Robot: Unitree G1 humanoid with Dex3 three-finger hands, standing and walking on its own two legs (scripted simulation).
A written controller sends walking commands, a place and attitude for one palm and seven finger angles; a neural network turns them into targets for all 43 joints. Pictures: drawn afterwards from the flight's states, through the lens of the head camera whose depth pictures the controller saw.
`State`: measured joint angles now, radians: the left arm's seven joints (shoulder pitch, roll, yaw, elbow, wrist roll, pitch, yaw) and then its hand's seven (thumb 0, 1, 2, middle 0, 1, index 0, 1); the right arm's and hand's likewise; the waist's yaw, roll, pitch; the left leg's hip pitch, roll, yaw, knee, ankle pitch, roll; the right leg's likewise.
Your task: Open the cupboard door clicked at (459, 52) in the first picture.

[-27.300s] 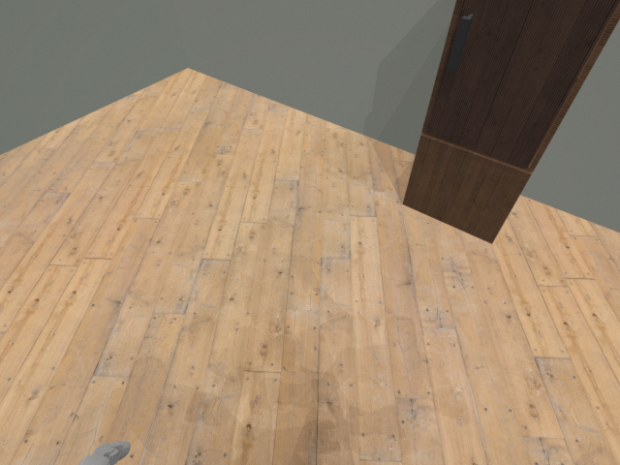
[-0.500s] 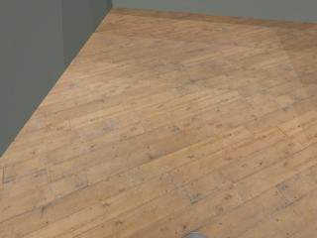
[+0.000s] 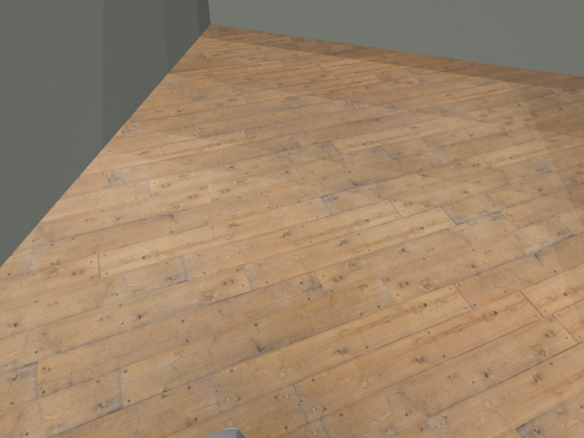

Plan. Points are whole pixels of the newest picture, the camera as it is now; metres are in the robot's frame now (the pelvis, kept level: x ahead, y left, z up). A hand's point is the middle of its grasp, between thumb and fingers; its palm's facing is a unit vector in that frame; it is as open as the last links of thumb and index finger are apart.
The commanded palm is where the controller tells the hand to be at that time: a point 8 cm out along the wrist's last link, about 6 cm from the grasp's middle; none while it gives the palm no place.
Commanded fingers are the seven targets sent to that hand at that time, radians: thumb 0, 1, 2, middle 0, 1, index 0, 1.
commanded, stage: turn to face it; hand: left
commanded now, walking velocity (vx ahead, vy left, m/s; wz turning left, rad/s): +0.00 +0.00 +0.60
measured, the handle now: out of the picture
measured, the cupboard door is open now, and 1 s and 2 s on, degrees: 44 44 44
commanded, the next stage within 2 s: none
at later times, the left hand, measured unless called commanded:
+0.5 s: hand out of the picture +0.08 +0.16 -0.15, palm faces +0.32 -0.91 -0.25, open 7.4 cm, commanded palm none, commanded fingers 0.00 0.90 0.90 -0.20 -0.30 -0.20 -0.30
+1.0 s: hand out of the picture +0.06 +0.14 -0.14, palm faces +0.60 -0.75 -0.29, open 7.4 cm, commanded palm none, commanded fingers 0.00 0.90 0.90 -0.20 -0.30 -0.20 -0.30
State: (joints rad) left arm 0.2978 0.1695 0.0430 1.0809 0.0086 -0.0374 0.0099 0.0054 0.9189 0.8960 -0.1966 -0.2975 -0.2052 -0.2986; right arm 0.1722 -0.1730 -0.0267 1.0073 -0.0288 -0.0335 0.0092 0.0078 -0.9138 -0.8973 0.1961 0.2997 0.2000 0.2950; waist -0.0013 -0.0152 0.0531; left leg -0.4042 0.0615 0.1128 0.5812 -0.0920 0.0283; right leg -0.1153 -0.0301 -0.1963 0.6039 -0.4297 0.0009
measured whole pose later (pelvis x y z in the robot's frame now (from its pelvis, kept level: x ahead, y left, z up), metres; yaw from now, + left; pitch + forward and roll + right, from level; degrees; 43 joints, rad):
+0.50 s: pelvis +0.07 -0.05 +0.01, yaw +19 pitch +1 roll +2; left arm 0.21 0.22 0.05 0.90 0.03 0.01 0.02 0.01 0.90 0.90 -0.20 -0.30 -0.20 -0.30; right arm 0.17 -0.25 -0.08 0.94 -0.02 0.07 0.02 0.01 -0.91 -0.90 0.20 0.30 0.20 0.30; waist -0.01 -0.05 0.07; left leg -0.46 0.02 0.08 0.90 -0.45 -0.06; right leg -0.23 -0.14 -0.14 0.53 -0.31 0.03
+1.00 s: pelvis +0.11 -0.09 +0.01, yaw +38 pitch +0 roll +1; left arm 0.19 0.22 0.04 0.85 0.02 0.03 0.02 0.01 0.90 0.90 -0.20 -0.30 -0.20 -0.30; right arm 0.14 -0.26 -0.08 0.91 -0.02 0.09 0.02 0.01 -0.91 -0.90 0.20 0.30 0.20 0.30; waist -0.01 0.01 0.10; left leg -0.50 0.00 0.01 1.10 -0.47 -0.05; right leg -0.27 -0.11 -0.11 0.58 -0.30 0.01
